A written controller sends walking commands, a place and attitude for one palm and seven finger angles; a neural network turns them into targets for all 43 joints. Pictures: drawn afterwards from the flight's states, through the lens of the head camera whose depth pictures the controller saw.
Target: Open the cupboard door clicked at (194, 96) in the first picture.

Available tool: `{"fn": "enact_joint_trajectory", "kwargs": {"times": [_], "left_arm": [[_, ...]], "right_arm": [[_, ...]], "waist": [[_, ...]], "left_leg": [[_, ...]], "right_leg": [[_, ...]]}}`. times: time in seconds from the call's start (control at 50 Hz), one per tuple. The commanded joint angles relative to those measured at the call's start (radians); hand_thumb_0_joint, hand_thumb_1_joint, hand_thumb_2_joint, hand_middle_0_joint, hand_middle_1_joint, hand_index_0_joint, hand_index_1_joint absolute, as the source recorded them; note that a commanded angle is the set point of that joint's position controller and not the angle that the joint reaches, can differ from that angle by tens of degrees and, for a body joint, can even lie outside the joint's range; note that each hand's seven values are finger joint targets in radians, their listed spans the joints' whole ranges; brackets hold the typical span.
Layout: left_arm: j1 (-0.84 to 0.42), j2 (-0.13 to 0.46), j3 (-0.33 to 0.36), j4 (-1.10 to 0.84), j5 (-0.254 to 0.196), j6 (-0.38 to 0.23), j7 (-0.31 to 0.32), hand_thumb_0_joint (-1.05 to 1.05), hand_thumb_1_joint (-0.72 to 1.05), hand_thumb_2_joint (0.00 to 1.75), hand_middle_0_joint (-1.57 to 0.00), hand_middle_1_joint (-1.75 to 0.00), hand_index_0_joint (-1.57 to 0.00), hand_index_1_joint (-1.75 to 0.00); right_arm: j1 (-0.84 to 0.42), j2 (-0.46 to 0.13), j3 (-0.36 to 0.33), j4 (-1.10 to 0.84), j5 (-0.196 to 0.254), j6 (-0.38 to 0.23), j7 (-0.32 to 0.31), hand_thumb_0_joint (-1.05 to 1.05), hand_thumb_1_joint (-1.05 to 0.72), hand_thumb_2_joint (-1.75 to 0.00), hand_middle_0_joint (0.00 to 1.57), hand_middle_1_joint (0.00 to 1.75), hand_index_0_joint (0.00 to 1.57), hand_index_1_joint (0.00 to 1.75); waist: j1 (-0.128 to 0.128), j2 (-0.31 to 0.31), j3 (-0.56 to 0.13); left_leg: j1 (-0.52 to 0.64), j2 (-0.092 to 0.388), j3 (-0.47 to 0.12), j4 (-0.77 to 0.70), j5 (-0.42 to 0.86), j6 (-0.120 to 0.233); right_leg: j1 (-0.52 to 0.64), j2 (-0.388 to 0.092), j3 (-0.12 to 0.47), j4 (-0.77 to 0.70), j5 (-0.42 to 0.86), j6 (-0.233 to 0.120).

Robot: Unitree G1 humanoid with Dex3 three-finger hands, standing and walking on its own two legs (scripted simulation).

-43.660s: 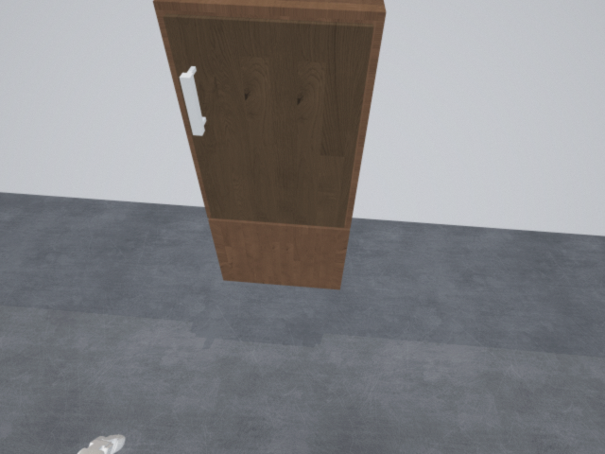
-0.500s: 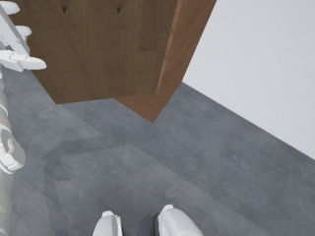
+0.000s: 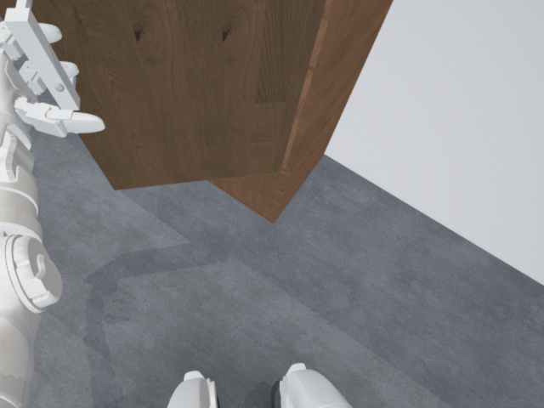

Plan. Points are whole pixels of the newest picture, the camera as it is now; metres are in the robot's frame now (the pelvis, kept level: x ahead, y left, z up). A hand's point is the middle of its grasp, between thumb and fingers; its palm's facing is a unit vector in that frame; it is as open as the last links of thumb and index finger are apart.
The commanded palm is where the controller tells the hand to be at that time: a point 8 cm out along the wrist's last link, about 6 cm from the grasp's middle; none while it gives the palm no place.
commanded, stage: close the thumb around the handle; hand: left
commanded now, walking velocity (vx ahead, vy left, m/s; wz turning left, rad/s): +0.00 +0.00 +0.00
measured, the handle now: (49, 55) +0.59 +0.25 +0.10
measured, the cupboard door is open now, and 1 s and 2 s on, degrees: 45 48 86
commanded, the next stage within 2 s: pull the door open along its arc in 0.58 s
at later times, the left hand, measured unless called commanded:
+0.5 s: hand (64, 84) +0.54 +0.22 +0.10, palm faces +0.06 -1.00 +0.00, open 5.7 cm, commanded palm +0.52 +0.26 +0.09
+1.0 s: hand (66, 97) +0.52 +0.22 +0.10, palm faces +0.05 -1.00 +0.00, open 5.8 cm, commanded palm +0.47 +0.26 +0.09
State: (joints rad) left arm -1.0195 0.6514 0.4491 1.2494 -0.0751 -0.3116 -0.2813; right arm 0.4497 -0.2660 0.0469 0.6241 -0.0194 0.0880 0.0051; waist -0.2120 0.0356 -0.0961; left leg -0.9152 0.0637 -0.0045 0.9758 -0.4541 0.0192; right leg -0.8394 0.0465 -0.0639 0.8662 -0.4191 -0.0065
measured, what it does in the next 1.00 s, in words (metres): stands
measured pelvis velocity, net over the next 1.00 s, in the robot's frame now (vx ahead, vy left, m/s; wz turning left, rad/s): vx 0.00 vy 0.00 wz -0.02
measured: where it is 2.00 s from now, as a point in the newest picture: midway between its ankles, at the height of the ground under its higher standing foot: outside the picture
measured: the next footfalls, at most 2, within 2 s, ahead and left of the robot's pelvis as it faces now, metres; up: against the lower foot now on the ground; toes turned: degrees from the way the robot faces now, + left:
none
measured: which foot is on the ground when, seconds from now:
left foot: down 0.00-1.00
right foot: down 0.00-1.00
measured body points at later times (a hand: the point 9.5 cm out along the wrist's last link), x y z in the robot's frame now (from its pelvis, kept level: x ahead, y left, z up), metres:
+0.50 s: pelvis -0.01 +0.00 +0.00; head +0.14 +0.03 +0.42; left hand +0.53 +0.28 +0.10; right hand -0.06 -0.26 -0.10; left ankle -0.01 +0.10 -0.68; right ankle -0.01 -0.12 -0.68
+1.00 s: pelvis +0.00 +0.00 +0.00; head +0.13 +0.02 +0.43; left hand +0.51 +0.27 +0.10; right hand -0.03 -0.26 -0.10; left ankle -0.01 +0.10 -0.68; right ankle -0.01 -0.12 -0.68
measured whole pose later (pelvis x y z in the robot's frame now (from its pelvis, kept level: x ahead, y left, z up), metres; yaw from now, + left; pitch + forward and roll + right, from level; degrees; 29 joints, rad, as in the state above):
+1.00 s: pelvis +0.00 +0.00 +0.00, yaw -1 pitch +22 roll -4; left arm -0.88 0.61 0.48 1.13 -0.10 -0.31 -0.29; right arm 0.46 -0.27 0.03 0.59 -0.01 0.10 0.01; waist -0.20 0.04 -0.11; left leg -0.88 0.07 0.02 0.95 -0.45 0.02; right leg -0.82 0.06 -0.03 0.85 -0.41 -0.01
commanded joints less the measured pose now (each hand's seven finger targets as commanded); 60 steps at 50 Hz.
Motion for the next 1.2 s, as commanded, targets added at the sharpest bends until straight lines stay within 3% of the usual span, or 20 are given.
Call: {"fn": "enact_joint_trajectory", "kwargs": {"times": [0.0, 0.1, 0.14, 0.22, 0.24, 0.3, 0.36, 0.46, 0.52, 0.56, 0.66, 0.68, 0.8, 0.86, 0.88, 0.94, 1.08, 1.14, 1.16, 1.18], "left_arm": [[-0.473, 0.237, -0.004, -0.195, -0.001, -0.061, 0.012, 0.0, -0.11, 0.47, -0.33, -1.24, -0.33, -1.24], [-0.47, 0.281, 0.023, -0.159, 0.007, -0.071, 0.019, 0.0, 0.17, 0.59, -0.35, -1.27, -0.35, -1.27], [-0.496, 0.315, 0.041, -0.178, 0.01, -0.081, 0.017, 0.0, 0.28, 0.64, -0.36, -1.28, -0.36, -1.28], [-0.512, 0.314, 0.034, -0.175, 0.015, -0.084, 0.015, 0.0, 0.51, 0.73, -0.37, -1.31, -0.37, -1.31], [-0.534, 0.339, 0.041, -0.193, 0.018, -0.088, 0.016, 0.0, 0.56, 0.76, -0.38, -1.31, -0.38, -1.31], [-0.538, 0.293, 0.009, -0.188, 0.013, -0.086, 0.01, 0.0, 0.73, 0.83, -0.39, -1.33, -0.39, -1.33], [-0.549, 0.304, 0.025, -0.205, 0.008, -0.087, 0.012, 0.0, 0.9, 0.9, -0.4, -1.35, -0.4, -1.35], [-0.493, 0.312, 0.036, -0.168, 0.01, -0.056, 0.013, 0.0, 0.9, 0.9, -0.4, -1.35, -0.4, -1.35], [-0.495, 0.295, 0.022, -0.159, 0.016, -0.05, 0.02, 0.0, 0.9, 0.9, -0.4, -1.35, -0.4, -1.35], [-0.491, 0.342, 0.053, -0.178, 0.02, -0.058, 0.021, 0.0, 0.9, 0.9, -0.4, -1.35, -0.4, -1.35], [-0.449, 0.322, 0.05, -0.182, 0.012, -0.065, 0.012, 0.0, 0.9, 0.9, -0.4, -1.35, -0.4, -1.35], [-0.529, 0.335, 0.043, -0.188, 0.011, -0.065, 0.014, 0.0, 0.9, 0.9, -0.4, -1.35, -0.4, -1.35], [-0.37, 0.299, 0.05, -0.222, -0.002, -0.067, 0.001, 0.0, 0.9, 0.9, -0.4, -1.35, -0.4, -1.35], [-0.288, 0.278, 0.059, -0.254, -0.021, -0.069, -0.008, 0.0, 0.9, 0.9, -0.4, -1.35, -0.4, -1.35], [-0.253, 0.264, 0.061, -0.266, -0.032, -0.067, -0.012, 0.0, 0.9, 0.9, -0.4, -1.35, -0.4, -1.35], [-0.141, 0.24, 0.069, -0.343, -0.057, -0.068, -0.016, 0.0, 0.9, 0.9, -0.4, -1.35, -0.4, -1.35], [0.208, 0.091, 0.032, -0.561, -0.128, -0.047, 0.002, 0.0, 0.9, 0.9, -0.4, -1.35, -0.4, -1.35], [0.375, 0.022, 0.016, -0.688, -0.162, -0.041, 0.015, 0.0, 0.9, 0.9, -0.4, -1.35, -0.4, -1.35], [0.397, -0.012, 0.124, -0.774, -0.214, -0.028, 0.145, 0.0, 0.9, 0.9, -0.4, -1.35, -0.4, -1.35], [0.451, -0.109, 0.051, -0.795, -0.202, -0.009, 0.22, 0.0, 0.9, 0.9, -0.4, -1.35, -0.4, -1.35]], "right_arm": [[0.207, -0.202, -0.068, -0.016, -0.002, -0.012, -0.02, 0.0, -0.9, -0.9, 0.2, 0.3, 0.2, 0.3], [0.204, -0.205, -0.062, -0.02, -0.005, -0.02, -0.021, 0.0, -0.9, -0.9, 0.2, 0.3, 0.2, 0.3], [0.203, -0.206, -0.06, -0.025, -0.006, -0.022, -0.024, 0.0, -0.9, -0.9, 0.2, 0.3, 0.2, 0.3], [0.205, -0.206, -0.058, -0.025, -0.006, -0.024, -0.026, 0.0, -0.9, -0.9, 0.2, 0.3, 0.2, 0.3], [0.203, -0.21, -0.057, -0.025, -0.007, -0.024, -0.027, 0.0, -0.9, -0.9, 0.2, 0.3, 0.2, 0.3], [0.204, -0.207, -0.057, -0.018, -0.007, -0.025, -0.027, 0.0, -0.9, -0.9, 0.2, 0.3, 0.2, 0.3], [0.216, -0.211, -0.062, -0.008, -0.01, -0.025, -0.028, 0.0, -0.9, -0.9, 0.2, 0.3, 0.2, 0.3], [0.221, -0.211, -0.058, -0.013, -0.009, -0.021, -0.026, 0.0, -0.9, -0.9, 0.2, 0.3, 0.2, 0.3], [0.224, -0.207, -0.057, -0.018, -0.01, -0.02, -0.025, 0.0, -0.9, -0.9, 0.2, 0.3, 0.2, 0.3], [0.228, -0.211, -0.06, -0.019, -0.009, -0.017, -0.025, 0.0, -0.9, -0.9, 0.2, 0.3, 0.2, 0.3], [0.222, -0.207, -0.061, -0.025, -0.008, -0.016, -0.021, 0.0, -0.9, -0.9, 0.2, 0.3, 0.2, 0.3], [0.222, -0.21, -0.058, -0.017, -0.008, -0.016, -0.025, 0.0, -0.9, -0.9, 0.2, 0.3, 0.2, 0.3], [0.215, -0.203, -0.067, -0.04, -0.006, -0.016, -0.02, 0.0, -0.9, -0.9, 0.2, 0.3, 0.2, 0.3], [0.199, -0.199, -0.071, -0.056, -0.001, -0.011, -0.015, 0.0, -0.9, -0.9, 0.2, 0.3, 0.2, 0.3], [0.196, -0.197, -0.074, -0.063, 0.0, -0.01, -0.013, 0.0, -0.9, -0.9, 0.2, 0.3, 0.2, 0.3], [0.171, -0.194, -0.082, -0.089, 0.01, -0.008, -0.01, 0.0, -0.9, -0.9, 0.2, 0.3, 0.2, 0.3], [0.084, -0.171, -0.098, -0.154, 0.033, -0.011, 0.005, 0.0, -0.9, -0.9, 0.2, 0.3, 0.2, 0.3], [0.039, -0.156, -0.101, -0.179, 0.044, -0.026, 0.012, 0.0, -0.9, -0.9, 0.2, 0.3, 0.2, 0.3], [0.004, -0.124, -0.1, -0.193, 0.037, -0.04, 0.017, 0.0, -0.9, -0.9, 0.2, 0.3, 0.2, 0.3], [-0.015, -0.119, -0.098, -0.192, 0.038, -0.051, 0.022, 0.0, -0.9, -0.9, 0.2, 0.3, 0.2, 0.3]], "waist": [[-0.029, 0.164, -0.428], [-0.024, 0.152, -0.445], [-0.018, 0.182, -0.48], [-0.028, 0.175, -0.468], [-0.025, 0.205, -0.488], [-0.034, 0.222, -0.49], [-0.034, 0.213, -0.526], [-0.02, 0.2, -0.495], [-0.032, 0.181, -0.448], [-0.019, 0.185, -0.489], [-0.01, 0.191, -0.485], [-0.044, 0.16, -0.469], [0.013, 0.195, -0.519], [0.038, 0.182, -0.531], [0.043, 0.139, -0.529], [0.077, 0.149, -0.539], [0.142, 0.048, -0.473], [0.172, 0.058, -0.453], [0.248, 0.047, -0.442], [0.219, 0.048, -0.394]], "left_leg": [[0.435, -0.018, -0.063, -0.065, 0.498, 0.011], [0.397, -0.022, -0.059, -0.06, 0.464, 0.013], [0.406, -0.023, -0.057, -0.056, 0.476, 0.012], [0.401, -0.021, -0.062, -0.05, 0.459, 0.015], [0.414, -0.019, -0.065, -0.052, 0.459, 0.011], [0.445, -0.016, -0.073, -0.052, 0.467, 0.006], [0.475, -0.012, -0.081, -0.049, 0.492, 0.005], [0.436, -0.016, -0.07, -0.056, 0.494, 0.008], [0.403, -0.019, -0.063, -0.057, 0.48, 0.014], [0.415, -0.018, -0.063, -0.056, 0.499, 0.012], [0.409, -0.02, -0.052, -0.052, 0.507, 0.012], [0.389, -0.016, -0.054, -0.048, 0.482, 0.018], [0.437, -0.019, -0.045, -0.06, 0.549, 0.009], [0.442, -0.022, -0.034, -0.064, 0.571, 0.008], [0.422, -0.024, -0.03, -0.071, 0.557, 0.012], [0.437, -0.028, -0.019, -0.087, 0.592, 0.01], [0.412, -0.037, 0.012, -0.141, 0.603, 0.016], [0.436, -0.039, 0.023, -0.154, 0.658, 0.014], [0.397, -0.047, 0.028, -0.163, 0.638, 0.002], [0.398, -0.047, 0.03, -0.177, 0.617, -0.006]], "right_leg": [[0.07, 0.028, 0.015, -0.068, 0.372, -0.002], [0.092, 0.026, 0.022, -0.061, 0.358, -0.002], [0.104, 0.024, 0.026, -0.054, 0.371, -0.002], [0.081, 0.026, 0.023, -0.053, 0.347, -0.003], [0.076, 0.025, 0.024, -0.052, 0.339, -0.002], [0.048, 0.028, 0.016, -0.053, 0.323, -0.004], [0.047, 0.029, 0.013, -0.052, 0.331, -0.004], [0.073, 0.03, 0.013, -0.058, 0.35, -0.003], [0.073, 0.03, 0.015, -0.063, 0.356, -0.003], [0.097, 0.03, 0.018, -0.057, 0.376, -0.002], [0.11, 0.031, 0.023, -0.058, 0.399, -0.001], [0.103, 0.031, 0.025, -0.06, 0.392, 0.004], [0.141, 0.03, 0.02, -0.052, 0.436, -0.002], [0.178, 0.033, 0.021, -0.054, 0.471, -0.003], [0.211, 0.033, 0.021, -0.056, 0.483, -0.001], [0.254, 0.032, 0.022, -0.059, 0.524, -0.005], [0.376, 0.022, 0.022, -0.079, 0.592, -0.002], [0.415, 0.015, 0.024, -0.082, 0.646, -0.004], [0.431, 0.014, 0.012, -0.091, 0.633, 0.0], [0.418, 0.013, 0.005, -0.093, 0.604, 0.002]]}}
